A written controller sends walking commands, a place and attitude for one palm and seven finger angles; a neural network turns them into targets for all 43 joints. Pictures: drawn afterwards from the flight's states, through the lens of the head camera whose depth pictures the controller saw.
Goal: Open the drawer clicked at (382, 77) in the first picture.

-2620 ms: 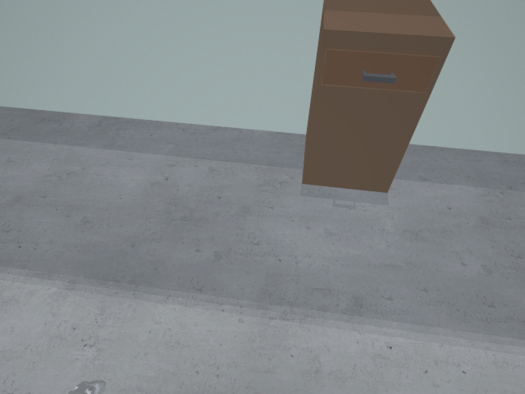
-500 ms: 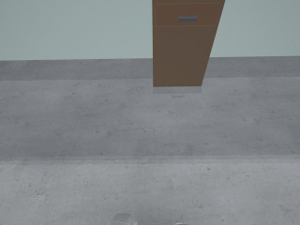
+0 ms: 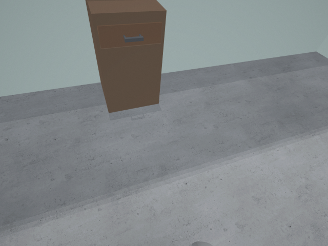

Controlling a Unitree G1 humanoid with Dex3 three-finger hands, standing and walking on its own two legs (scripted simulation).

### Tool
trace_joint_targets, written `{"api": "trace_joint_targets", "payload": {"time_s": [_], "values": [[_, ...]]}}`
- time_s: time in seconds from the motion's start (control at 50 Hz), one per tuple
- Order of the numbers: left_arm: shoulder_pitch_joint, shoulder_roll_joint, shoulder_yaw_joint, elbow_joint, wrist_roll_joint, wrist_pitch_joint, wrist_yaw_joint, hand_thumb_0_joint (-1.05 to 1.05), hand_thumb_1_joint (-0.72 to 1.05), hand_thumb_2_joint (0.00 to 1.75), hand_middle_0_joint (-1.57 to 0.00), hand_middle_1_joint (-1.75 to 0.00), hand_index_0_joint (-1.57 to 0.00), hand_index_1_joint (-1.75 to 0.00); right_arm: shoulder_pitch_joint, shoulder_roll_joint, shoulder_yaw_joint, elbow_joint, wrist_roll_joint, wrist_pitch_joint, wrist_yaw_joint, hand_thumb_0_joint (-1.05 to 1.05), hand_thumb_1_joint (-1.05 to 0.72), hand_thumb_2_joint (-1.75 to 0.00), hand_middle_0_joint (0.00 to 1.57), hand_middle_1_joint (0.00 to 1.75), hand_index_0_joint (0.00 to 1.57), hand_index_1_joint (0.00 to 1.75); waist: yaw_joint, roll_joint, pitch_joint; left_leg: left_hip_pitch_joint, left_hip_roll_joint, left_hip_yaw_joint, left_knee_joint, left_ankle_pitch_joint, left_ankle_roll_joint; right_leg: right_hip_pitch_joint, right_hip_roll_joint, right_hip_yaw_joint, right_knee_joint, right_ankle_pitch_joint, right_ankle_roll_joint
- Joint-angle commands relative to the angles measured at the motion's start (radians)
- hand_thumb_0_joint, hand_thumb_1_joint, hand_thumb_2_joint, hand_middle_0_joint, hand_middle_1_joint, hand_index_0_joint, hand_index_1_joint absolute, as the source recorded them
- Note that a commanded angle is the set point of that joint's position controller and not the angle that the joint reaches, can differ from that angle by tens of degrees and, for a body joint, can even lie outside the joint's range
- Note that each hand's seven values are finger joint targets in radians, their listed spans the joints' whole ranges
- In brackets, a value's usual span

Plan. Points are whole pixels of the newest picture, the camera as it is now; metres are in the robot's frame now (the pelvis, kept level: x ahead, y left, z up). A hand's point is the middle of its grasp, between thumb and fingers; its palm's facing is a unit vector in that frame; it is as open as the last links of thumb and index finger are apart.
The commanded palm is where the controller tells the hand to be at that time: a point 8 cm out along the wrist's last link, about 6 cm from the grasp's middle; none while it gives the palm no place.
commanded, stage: walk to a spot facing it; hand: left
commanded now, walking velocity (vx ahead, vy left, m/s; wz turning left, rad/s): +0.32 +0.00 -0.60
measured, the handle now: (133, 37) +1.30 +0.27 -0.12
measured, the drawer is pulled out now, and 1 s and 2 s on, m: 0.00 0.00 0.00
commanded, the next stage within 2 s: turn to face it in 1.36 s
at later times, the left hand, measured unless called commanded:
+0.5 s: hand (129, 209) +0.27 +0.12 -0.18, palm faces -0.24 -0.95 -0.18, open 7.2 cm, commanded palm none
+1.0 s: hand (154, 152) +0.49 +0.05 -0.19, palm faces -0.41 -0.90 -0.14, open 7.3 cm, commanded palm none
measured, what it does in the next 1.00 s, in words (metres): walks ahead, turning right: right foot, then left foot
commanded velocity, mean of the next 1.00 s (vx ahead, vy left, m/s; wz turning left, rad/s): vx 0.36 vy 0.00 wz -0.31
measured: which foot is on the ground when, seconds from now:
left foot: down 0.00-0.20, up 0.22-0.54, down 0.56-1.00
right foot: up 0.00-0.20, down 0.22-0.56, up 0.58-1.00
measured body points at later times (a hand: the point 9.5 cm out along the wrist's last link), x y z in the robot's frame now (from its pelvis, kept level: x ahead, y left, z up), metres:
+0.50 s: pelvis +0.16 -0.06 -0.01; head +0.17 -0.04 +0.44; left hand +0.28 +0.17 -0.17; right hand +0.15 -0.31 -0.15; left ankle +0.27 +0.05 -0.72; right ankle +0.10 -0.18 -0.75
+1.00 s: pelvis +0.37 -0.09 -0.01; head +0.40 -0.08 +0.44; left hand +0.51 +0.10 -0.17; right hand +0.19 -0.22 -0.15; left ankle +0.30 +0.03 -0.75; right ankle +0.43 -0.27 -0.70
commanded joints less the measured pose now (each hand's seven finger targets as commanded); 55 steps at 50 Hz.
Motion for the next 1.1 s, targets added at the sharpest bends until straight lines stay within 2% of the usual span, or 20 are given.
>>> {"api": "trace_joint_targets", "payload": {"time_s": [0.0, 0.1, 0.14, 0.16, 0.18, 0.2, 0.26, 0.32, 0.44, 0.5, 0.52, 0.54, 0.56, 0.58, 0.62, 0.68, 0.96, 1.02, 1.06, 1.08], "values": [[-0.222, -0.013, -0.02, -0.132, -0.003, -0.043, -0.012, 0.0, 0.9, 0.9, -0.2, -0.3, -0.2, -0.3, 0.112, -0.178, -0.046, -0.013, -0.001, -0.025, -0.002, 0.0, -0.9, -0.9, 0.2, 0.3, 0.2, 0.3, -0.074, 0.154, 0.132, 0.083, 0.279, -0.154, -0.2, 0.015, 0.13, -0.175, -0.047, -0.034, -0.159, -0.023, -0.001], [-0.245, -0.027, -0.028, -0.129, -0.006, -0.06, -0.011, 0.0, 0.9, 0.9, -0.2, -0.3, -0.2, -0.3, 0.109, -0.19, -0.053, 0.014, -0.011, -0.022, 0.009, 0.0, -0.9, -0.9, 0.2, 0.3, 0.2, 0.3, -0.073, 0.196, 0.115, 0.045, 0.286, -0.025, -0.117, 0.172, 0.097, 0.034, -0.008, -0.11, -0.376, -0.071, -0.046], [-0.121, -0.004, -0.018, -0.088, -0.006, -0.077, -0.003, 0.0, 0.9, 0.9, -0.2, -0.3, -0.2, -0.3, 0.081, -0.203, -0.055, 0.016, -0.007, -0.02, 0.011, 0.0, -0.9, -0.9, 0.2, 0.3, 0.2, 0.3, 0.0, 0.149, 0.039, 0.019, 0.258, 0.052, 0.093, 0.383, 0.058, 0.258, 0.043, -0.147, -0.511, -0.052, -0.084], [0.045, 0.052, -0.007, -0.03, -0.004, -0.092, 0.007, 0.0, 0.9, 0.9, -0.2, -0.3, -0.2, -0.3, 0.08, -0.191, -0.049, 0.014, 0.001, -0.018, 0.02, 0.0, -0.9, -0.9, 0.2, 0.3, 0.2, 0.3, 0.078, 0.053, -0.063, -0.096, 0.208, 0.114, 0.338, 0.454, 0.014, 0.536, 0.063, -0.145, -0.582, 0.007, -0.113], [0.206, 0.185, 0.027, 0.016, -0.002, -0.107, 0.024, 0.0, 0.9, 0.9, -0.2, -0.3, -0.2, -0.3, 0.086, -0.118, -0.029, -0.015, 0.018, -0.018, 0.033, 0.0, -0.9, -0.9, 0.2, 0.3, 0.2, 0.3, 0.139, -0.213, -0.182, -0.431, 0.121, 0.14, 0.653, 0.027, -0.04, 0.858, -0.207, 0.201, -0.654, -0.099, -0.201], [0.293, 0.264, 0.04, 0.044, -0.03, -0.103, 0.038, 0.0, 0.9, 0.9, -0.2, -0.3, -0.2, -0.3, -0.026, -0.095, -0.019, -0.082, 0.018, -0.021, 0.028, 0.0, -0.9, -0.9, 0.2, 0.3, 0.2, 0.3, 0.163, -0.275, -0.207, -0.652, 0.024, 0.017, 0.889, -0.324, -0.055, 0.903, -0.387, 0.568, -0.747, 0.086, -0.285], [0.077, 0.152, 0.01, 0.002, -0.027, -0.103, 0.06, 0.0, 0.9, 0.9, -0.2, -0.3, -0.2, -0.3, -0.102, -0.116, -0.034, -0.059, 0.008, -0.016, 0.025, 0.0, -0.9, -0.9, 0.2, 0.3, 0.2, 0.3, 0.074, -0.063, -0.025, -0.629, 0.122, -0.136, 0.905, -0.116, -0.044, 0.55, -0.31, 0.39, -0.819, -0.105, -0.281], [-0.038, 0.081, -0.016, -0.007, -0.011, -0.118, 0.063, 0.0, 0.9, 0.9, -0.2, -0.3, -0.2, -0.3, 0.012, -0.067, -0.034, -0.006, -0.006, 0.02, 0.031, 0.0, -0.9, -0.9, 0.2, 0.3, 0.2, 0.3, -0.035, -0.106, 0.059, -0.464, 0.106, -0.087, 0.722, -0.031, -0.073, 0.281, -0.2, 0.17, -0.851, -0.004, -0.225], [-0.017, 0.089, -0.011, 0.03, -0.009, -0.124, 0.057, 0.0, 0.9, 0.9, -0.2, -0.3, -0.2, -0.3, -0.037, -0.045, -0.035, -0.038, -0.001, 0.002, 0.052, 0.0, -0.9, -0.9, 0.2, 0.3, 0.2, 0.3, -0.027, -0.124, 0.074, -0.31, 0.043, -0.038, 0.371, 0.059, -0.064, 0.235, -0.153, 0.156, -0.845, -0.132, -0.215], [-0.037, 0.078, -0.009, 0.036, -0.013, -0.117, 0.057, 0.0, 0.9, 0.9, -0.2, -0.3, -0.2, -0.3, 0.05, -0.069, -0.044, -0.012, 0.001, -0.016, 0.046, 0.0, -0.9, -0.9, 0.2, 0.3, 0.2, 0.3, -0.079, -0.062, 0.064, -0.093, 0.01, -0.014, 0.212, 0.091, -0.057, 0.18, -0.117, 0.141, -0.735, -0.183, -0.186], [-0.032, 0.047, -0.016, 0.035, -0.016, -0.113, 0.054, 0.0, 0.9, 0.9, -0.2, -0.3, -0.2, -0.3, 0.139, -0.108, -0.052, 0.017, -0.002, -0.023, 0.037, 0.0, -0.9, -0.9, 0.2, 0.3, 0.2, 0.3, -0.115, 0.041, 0.035, 0.035, 0.024, -0.044, 0.147, 0.032, -0.05, 0.142, -0.062, 0.106, -0.573, -0.141, -0.165], [0.004, -0.027, -0.028, 0.022, -0.025, -0.107, 0.047, 0.0, 0.9, 0.9, -0.2, -0.3, -0.2, -0.3, 0.238, -0.206, -0.073, 0.043, -0.019, -0.03, 0.026, 0.0, -0.9, -0.9, 0.2, 0.3, 0.2, 0.3, -0.14, 0.306, 0.001, 0.149, 0.229, -0.349, -0.03, -0.191, 0.013, -0.002, 0.058, 0.003, -0.242, -0.205, -0.115], [0.005, -0.053, -0.039, -0.005, -0.022, -0.11, 0.046, 0.0, 0.9, 0.9, -0.2, -0.3, -0.2, -0.3, 0.293, -0.254, -0.074, 0.046, -0.019, -0.026, 0.023, 0.0, -0.9, -0.9, 0.2, 0.3, 0.2, 0.3, -0.136, 0.429, -0.006, 0.141, 0.399, -0.646, -0.206, -0.362, 0.078, -0.106, 0.108, -0.03, 0.02, -0.331, -0.095], [-0.044, -0.019, -0.027, 0.005, -0.011, -0.106, 0.052, 0.0, 0.9, 0.9, -0.2, -0.3, -0.2, -0.3, 0.231, -0.203, -0.062, 0.056, -0.016, -0.021, 0.011, 0.0, -0.9, -0.9, 0.2, 0.3, 0.2, 0.3, -0.126, 0.34, 0.049, 0.032, 0.411, -0.685, -0.278, -0.483, 0.069, -0.136, 0.053, 0.05, 0.167, -0.244, -0.104], [-0.028, -0.023, -0.017, 0.039, -0.007, -0.105, 0.036, 0.0, 0.9, 0.9, -0.2, -0.3, -0.2, -0.3, 0.079, -0.115, -0.037, 0.021, -0.008, -0.032, 0.008, 0.0, -0.9, -0.9, 0.2, 0.3, 0.2, 0.3, -0.049, 0.142, 0.15, -0.103, 0.335, -0.468, -0.269, -0.359, 0.045, -0.139, -0.023, 0.063, 0.22, -0.047, -0.095], [0.072, -0.069, -0.018, 0.092, -0.003, -0.084, 0.035, 0.0, 0.9, 0.9, -0.2, -0.3, -0.2, -0.3, 0.056, -0.052, -0.03, 0.045, -0.001, -0.055, 0.0, 0.0, -0.9, -0.9, 0.2, 0.3, 0.2, 0.3, 0.0, 0.126, 0.084, -0.091, 0.236, -0.186, -0.221, -0.014, -0.006, -0.055, -0.03, 0.047, 0.178, 0.065, -0.069], [-0.211, -0.121, -0.042, 0.039, -0.008, -0.09, 0.025, 0.0, 0.9, 0.9, -0.2, -0.3, -0.2, -0.3, 0.255, -0.026, -0.023, 0.188, -0.007, -0.043, -0.002, 0.0, -0.9, -0.9, 0.2, 0.3, 0.2, 0.3, -0.082, 0.166, 0.184, 0.135, 0.249, 0.044, -0.179, 0.429, 0.101, -0.107, -0.034, -0.126, -0.337, 0.085, -0.082], [-0.15, -0.106, -0.039, 0.057, -0.008, -0.101, 0.029, 0.0, 0.9, 0.9, -0.2, -0.3, -0.2, -0.3, 0.231, -0.052, -0.027, 0.192, -0.006, -0.039, -0.004, 0.0, -0.9, -0.9, 0.2, 0.3, 0.2, 0.3, -0.036, 0.16, 0.14, 0.156, 0.258, 0.092, -0.058, 0.721, 0.094, 0.039, 0.024, -0.166, -0.406, 0.032, -0.125], [0.059, -0.068, -0.028, 0.121, -0.003, -0.116, 0.038, 0.0, 0.9, 0.9, -0.2, -0.3, -0.2, -0.3, 0.189, -0.081, -0.035, 0.185, 0.002, -0.034, -0.001, 0.0, -0.9, -0.9, 0.2, 0.3, 0.2, 0.3, 0.064, 0.138, 0.016, 0.127, 0.227, 0.13, 0.204, 0.895, 0.056, 0.311, 0.084, -0.211, -0.499, 0.062, -0.155], [0.215, -0.012, -0.007, 0.168, 0.001, -0.128, 0.045, 0.0, 0.9, 0.9, -0.2, -0.3, -0.2, -0.3, 0.164, -0.078, -0.035, 0.175, 0.01, -0.035, 0.008, 0.0, -0.9, -0.9, 0.2, 0.3, 0.2, 0.3, 0.138, 0.083, -0.077, -0.033, 0.199, 0.141, 0.419, 0.758, 0.024, 0.567, 0.036, -0.148, -0.52, 0.128, -0.175]]}}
